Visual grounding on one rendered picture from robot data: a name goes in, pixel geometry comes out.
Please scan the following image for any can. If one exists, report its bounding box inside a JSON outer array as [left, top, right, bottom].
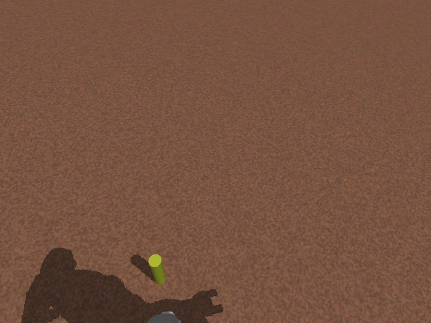
[[148, 254, 166, 285]]

